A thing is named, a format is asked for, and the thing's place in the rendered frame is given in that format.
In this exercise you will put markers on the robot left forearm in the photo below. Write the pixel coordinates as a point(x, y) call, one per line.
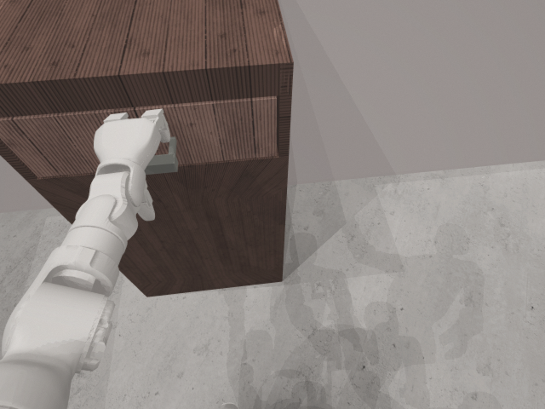
point(89, 256)

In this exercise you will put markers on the drawer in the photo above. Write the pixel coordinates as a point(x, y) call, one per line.
point(61, 144)

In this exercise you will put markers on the robot left hand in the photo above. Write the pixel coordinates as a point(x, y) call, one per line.
point(135, 139)

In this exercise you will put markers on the left robot upper arm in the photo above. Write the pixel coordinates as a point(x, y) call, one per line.
point(62, 331)

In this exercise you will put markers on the cabinet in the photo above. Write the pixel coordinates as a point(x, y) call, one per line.
point(217, 224)

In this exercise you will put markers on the handle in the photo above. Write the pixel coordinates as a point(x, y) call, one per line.
point(164, 163)

